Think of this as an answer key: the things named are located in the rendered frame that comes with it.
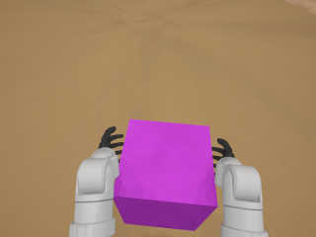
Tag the robot right forearm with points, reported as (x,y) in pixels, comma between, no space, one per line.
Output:
(242,199)

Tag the robot left forearm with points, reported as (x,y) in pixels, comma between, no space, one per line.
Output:
(94,193)

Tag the carton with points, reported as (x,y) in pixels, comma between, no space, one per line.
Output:
(166,175)

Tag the robot right hand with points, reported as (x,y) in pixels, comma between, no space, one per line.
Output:
(226,152)

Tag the robot left hand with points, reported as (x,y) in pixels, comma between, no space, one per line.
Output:
(107,138)

